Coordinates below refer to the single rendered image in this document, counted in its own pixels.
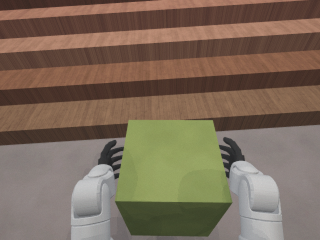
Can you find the carton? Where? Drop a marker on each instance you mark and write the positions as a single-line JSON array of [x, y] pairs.
[[172, 180]]

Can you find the right robot hand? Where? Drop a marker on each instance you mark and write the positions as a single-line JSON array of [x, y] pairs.
[[235, 154]]

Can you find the left robot forearm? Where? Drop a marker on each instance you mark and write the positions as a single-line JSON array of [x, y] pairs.
[[91, 205]]

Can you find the left robot hand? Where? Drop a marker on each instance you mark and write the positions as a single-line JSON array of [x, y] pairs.
[[106, 154]]

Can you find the right robot forearm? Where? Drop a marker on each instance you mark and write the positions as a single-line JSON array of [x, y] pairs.
[[259, 203]]

